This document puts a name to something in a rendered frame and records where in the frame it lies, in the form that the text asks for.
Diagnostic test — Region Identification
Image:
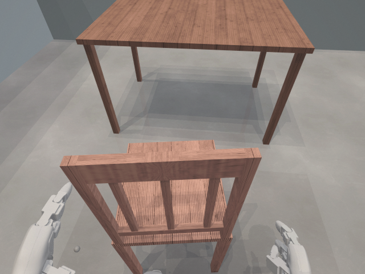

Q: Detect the chair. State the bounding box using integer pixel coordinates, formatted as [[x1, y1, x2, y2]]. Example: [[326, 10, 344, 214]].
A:
[[60, 140, 262, 274]]

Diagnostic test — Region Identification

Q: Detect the table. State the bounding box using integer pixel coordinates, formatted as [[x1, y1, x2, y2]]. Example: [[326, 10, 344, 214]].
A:
[[76, 0, 315, 145]]

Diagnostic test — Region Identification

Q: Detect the robot right hand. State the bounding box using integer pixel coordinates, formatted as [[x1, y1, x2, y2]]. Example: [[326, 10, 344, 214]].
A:
[[266, 220, 311, 274]]

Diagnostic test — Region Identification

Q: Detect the robot left hand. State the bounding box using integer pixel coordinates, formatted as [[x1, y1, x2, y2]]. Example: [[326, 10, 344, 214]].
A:
[[11, 182, 75, 274]]

